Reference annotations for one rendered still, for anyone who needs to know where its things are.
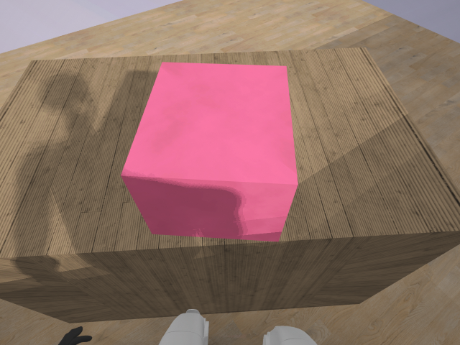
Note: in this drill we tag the pedestal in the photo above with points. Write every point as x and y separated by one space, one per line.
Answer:
373 202

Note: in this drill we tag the robot right thigh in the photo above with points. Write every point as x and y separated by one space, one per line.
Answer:
287 335

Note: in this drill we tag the carton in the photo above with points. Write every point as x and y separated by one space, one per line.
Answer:
214 152

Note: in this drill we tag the left robot hand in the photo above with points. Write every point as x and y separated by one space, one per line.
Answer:
71 337

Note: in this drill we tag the robot thigh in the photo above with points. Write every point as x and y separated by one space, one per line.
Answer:
287 335
187 329

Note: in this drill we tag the robot left thigh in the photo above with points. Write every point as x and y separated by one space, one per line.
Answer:
187 329

